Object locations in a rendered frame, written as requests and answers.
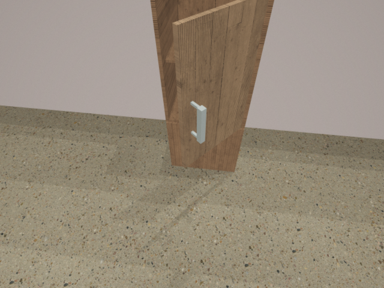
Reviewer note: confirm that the handle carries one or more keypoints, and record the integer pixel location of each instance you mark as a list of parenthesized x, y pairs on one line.
[(201, 122)]

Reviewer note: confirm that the cupboard door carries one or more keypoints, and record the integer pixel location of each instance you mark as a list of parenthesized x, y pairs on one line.
[(215, 54)]

